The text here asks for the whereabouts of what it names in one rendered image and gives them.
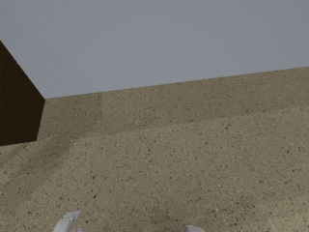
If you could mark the cupboard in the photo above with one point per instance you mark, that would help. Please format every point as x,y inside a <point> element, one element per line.
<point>21,104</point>

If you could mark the robot left hand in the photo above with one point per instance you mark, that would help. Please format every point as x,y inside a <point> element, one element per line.
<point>63,224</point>

